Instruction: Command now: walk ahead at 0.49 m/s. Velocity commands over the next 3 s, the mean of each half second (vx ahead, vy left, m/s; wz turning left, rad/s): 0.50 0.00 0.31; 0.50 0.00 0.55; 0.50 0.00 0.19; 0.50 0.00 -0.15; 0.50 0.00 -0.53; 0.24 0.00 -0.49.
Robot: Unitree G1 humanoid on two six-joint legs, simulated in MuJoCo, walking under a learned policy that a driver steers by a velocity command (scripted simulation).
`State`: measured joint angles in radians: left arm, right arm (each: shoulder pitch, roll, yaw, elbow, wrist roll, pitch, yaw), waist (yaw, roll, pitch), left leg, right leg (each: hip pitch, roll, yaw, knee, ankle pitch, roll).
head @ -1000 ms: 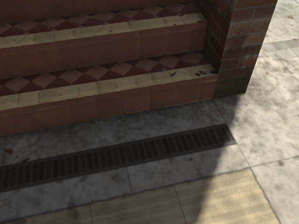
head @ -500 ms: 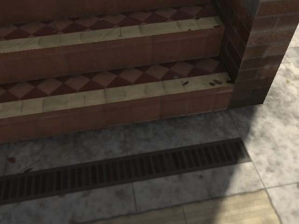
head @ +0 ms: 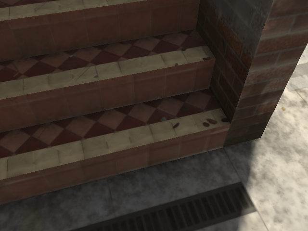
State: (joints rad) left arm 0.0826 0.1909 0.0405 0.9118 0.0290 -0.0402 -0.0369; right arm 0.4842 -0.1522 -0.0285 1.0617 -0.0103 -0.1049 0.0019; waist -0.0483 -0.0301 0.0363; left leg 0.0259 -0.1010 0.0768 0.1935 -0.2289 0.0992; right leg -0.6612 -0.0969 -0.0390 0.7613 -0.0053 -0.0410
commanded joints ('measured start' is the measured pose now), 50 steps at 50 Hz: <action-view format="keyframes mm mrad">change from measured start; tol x32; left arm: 1 -138 32 -2 -83 -7 -12 -3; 10 386 292 86 18 50 -65 50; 50 72 82 -20 -104 24 -11 57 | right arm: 1 66 -119 -15 -18 -2 -13 -10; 28 -500 -80 -10 -235 -37 57 56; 50 -207 -204 -55 -200 -9 40 -16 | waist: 1 -7 84 84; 10 167 -149 -353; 50 38 104 -153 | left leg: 1 -30 281 -140 -74 400 93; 8 32 269 -137 361 861 55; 11 -653 65 -117 1080 -240 9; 31 -559 116 52 416 133 35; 34 -332 5 92 302 37 110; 36 225 385 -504 272 250 318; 44 -181 232 -277 120 806 187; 50 -188 215 -308 122 595 153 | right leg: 1 5 37 -42 -107 43 -6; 6 117 93 -43 -223 -109 -53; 10 1064 -333 546 -388 -371 -235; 16 514 -180 164 -618 -117 -109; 33 781 -160 -214 -249 761 -68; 35 573 -142 -220 198 459 -30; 37 -36 114 -8 712 -493 43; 50 101 20 -1 323 -207 78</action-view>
